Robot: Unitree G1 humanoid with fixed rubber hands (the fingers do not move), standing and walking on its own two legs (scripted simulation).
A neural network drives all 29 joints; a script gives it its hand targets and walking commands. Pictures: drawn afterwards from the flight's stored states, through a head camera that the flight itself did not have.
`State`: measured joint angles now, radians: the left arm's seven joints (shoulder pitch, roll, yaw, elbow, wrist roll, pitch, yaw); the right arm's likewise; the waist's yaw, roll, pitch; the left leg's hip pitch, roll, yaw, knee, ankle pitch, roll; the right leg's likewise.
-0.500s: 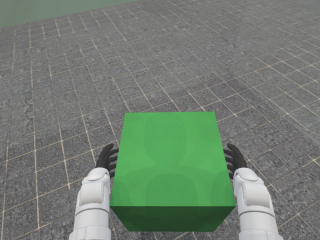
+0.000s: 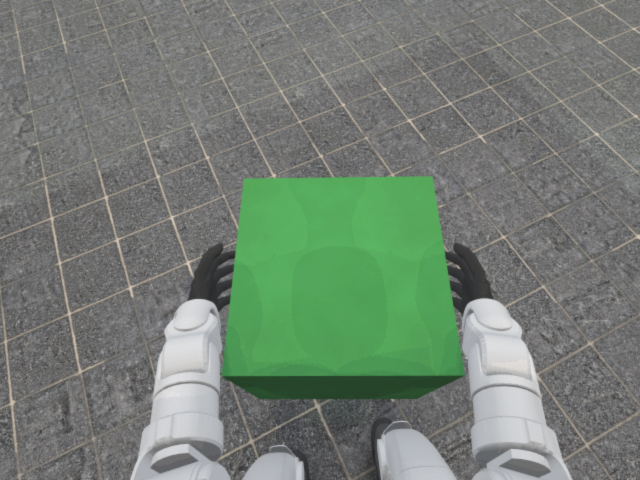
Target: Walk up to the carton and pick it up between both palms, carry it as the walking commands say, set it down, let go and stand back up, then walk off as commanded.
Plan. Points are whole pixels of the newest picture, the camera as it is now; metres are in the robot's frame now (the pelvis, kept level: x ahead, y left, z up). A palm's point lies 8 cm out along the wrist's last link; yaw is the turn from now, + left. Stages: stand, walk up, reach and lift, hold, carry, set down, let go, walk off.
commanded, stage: set down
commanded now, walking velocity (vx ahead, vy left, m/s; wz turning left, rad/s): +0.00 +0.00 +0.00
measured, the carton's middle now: (337, 298) +0.36 -0.02 -0.12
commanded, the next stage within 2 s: none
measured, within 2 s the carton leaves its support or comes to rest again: neither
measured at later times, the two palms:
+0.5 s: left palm (227, 300) +0.37 +0.15 -0.13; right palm (455, 297) +0.35 -0.20 -0.13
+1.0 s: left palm (241, 303) +0.40 +0.14 -0.22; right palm (438, 298) +0.37 -0.21 -0.22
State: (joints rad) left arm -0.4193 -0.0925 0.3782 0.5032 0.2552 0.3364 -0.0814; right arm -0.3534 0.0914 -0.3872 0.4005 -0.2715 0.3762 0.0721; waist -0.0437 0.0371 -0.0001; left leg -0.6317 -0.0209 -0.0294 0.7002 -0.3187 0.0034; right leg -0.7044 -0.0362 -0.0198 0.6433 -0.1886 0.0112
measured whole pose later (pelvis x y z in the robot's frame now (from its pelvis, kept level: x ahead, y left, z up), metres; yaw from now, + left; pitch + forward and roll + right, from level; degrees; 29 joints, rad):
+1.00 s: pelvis -0.04 +0.00 -0.15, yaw +0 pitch +45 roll +1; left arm -0.74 -0.03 0.43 0.54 0.18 0.34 -0.03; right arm -0.71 0.00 -0.44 0.47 -0.22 0.38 0.06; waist -0.03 0.04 -0.27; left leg -1.66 -0.03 -0.01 1.38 -0.49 0.00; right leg -1.75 -0.03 0.01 1.29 -0.33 0.01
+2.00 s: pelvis -0.08 -0.01 -0.29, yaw +2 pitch +49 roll +2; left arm -1.10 0.12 0.41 0.70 0.09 0.33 0.02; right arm -1.08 -0.14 -0.41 0.65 -0.12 0.36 -0.01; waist -0.03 0.03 -0.10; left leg -2.16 -0.04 -0.01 1.88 -0.58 -0.03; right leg -2.26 -0.03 0.03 1.78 -0.39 0.01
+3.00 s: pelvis -0.08 +0.00 -0.37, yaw +2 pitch +42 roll +2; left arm -1.33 0.25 0.24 0.93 -0.07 0.23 0.12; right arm -1.34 -0.33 -0.23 0.96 0.07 0.24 -0.06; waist -0.05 0.04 0.18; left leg -2.28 -0.07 0.00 2.17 -0.63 -0.03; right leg -2.39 -0.03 0.05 2.07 -0.41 0.02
